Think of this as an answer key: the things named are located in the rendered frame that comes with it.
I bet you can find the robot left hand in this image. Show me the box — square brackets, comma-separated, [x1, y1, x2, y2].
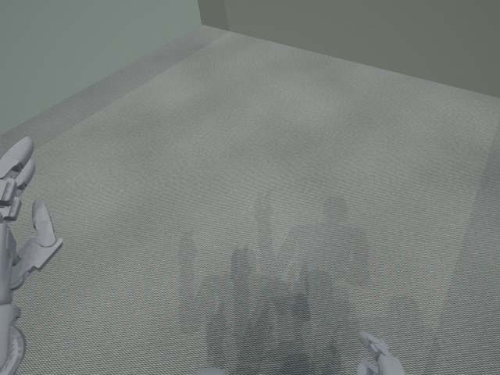
[0, 137, 63, 305]

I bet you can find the robot right hand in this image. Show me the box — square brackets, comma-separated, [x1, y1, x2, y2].
[356, 331, 406, 375]

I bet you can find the robot left forearm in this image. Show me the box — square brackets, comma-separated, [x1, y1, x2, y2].
[0, 304, 27, 375]

